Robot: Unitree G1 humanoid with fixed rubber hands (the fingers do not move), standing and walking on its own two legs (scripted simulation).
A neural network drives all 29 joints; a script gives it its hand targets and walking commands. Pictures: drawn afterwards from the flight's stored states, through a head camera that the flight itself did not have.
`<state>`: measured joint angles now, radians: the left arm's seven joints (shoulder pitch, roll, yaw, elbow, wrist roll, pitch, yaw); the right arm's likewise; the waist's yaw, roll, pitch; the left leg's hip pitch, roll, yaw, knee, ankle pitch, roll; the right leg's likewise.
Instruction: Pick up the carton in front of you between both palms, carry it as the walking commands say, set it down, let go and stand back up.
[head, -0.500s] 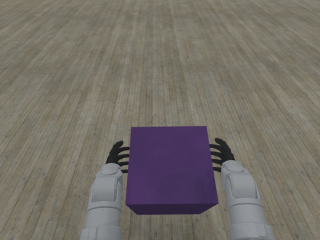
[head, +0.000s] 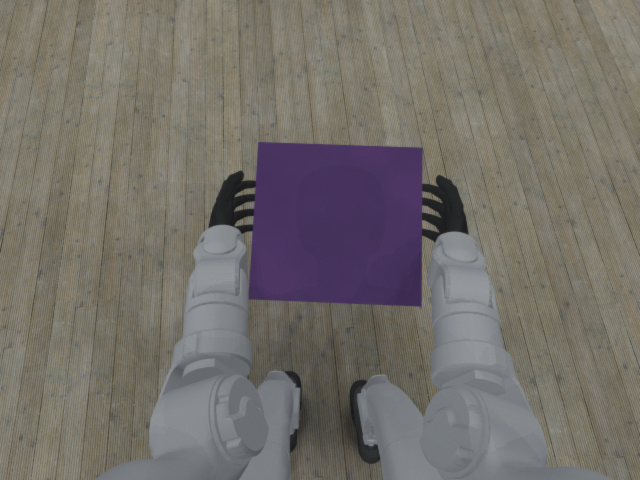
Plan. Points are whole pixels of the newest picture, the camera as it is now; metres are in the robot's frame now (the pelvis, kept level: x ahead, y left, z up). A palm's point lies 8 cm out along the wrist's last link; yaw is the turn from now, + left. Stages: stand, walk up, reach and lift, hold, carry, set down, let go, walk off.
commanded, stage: set down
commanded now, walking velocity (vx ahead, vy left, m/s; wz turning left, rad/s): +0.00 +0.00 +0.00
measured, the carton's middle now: (334, 236) +0.42 -0.01 -0.14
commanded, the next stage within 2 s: none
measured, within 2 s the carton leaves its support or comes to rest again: neither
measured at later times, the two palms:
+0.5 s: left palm (240, 225) +0.47 +0.15 -0.21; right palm (407, 238) +0.44 -0.14 -0.20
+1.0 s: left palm (250, 231) +0.52 +0.16 -0.37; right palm (383, 248) +0.47 -0.13 -0.36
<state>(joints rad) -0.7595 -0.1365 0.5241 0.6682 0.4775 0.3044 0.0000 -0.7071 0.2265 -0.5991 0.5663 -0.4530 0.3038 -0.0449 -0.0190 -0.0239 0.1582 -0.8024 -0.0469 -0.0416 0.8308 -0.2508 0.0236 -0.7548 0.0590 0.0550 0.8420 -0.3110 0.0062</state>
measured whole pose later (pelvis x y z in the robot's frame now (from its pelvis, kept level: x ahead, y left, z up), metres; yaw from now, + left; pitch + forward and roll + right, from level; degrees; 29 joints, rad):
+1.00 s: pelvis -0.03 +0.01 -0.25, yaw -4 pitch +45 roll -6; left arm -1.32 0.19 0.29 0.90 0.22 0.30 0.08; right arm -1.15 0.11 -0.58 0.61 -0.19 0.28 -0.19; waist -0.03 -0.03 0.03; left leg -2.11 -0.11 -0.06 1.81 -0.48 0.01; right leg -2.02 0.13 0.03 1.80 -0.57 0.08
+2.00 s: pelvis -0.03 +0.01 -0.35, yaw -7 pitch +35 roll -5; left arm -1.65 0.40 0.28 1.11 0.17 0.24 -0.08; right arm -1.46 -0.01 -0.56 0.78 -0.11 0.22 -0.13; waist 0.00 -0.05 0.44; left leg -2.21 -0.05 -0.02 2.21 -0.60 0.04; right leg -2.15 0.18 0.00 2.19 -0.67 0.09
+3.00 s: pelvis -0.05 +0.02 -0.35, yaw -7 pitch +31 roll -5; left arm -1.75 0.63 -0.02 1.24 -0.18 0.18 -0.07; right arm -1.54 -0.19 -0.25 0.93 0.16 0.21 -0.23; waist -0.03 -0.05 0.49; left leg -2.18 -0.01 -0.01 2.20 -0.56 0.06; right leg -2.12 0.10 -0.05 2.17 -0.61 0.05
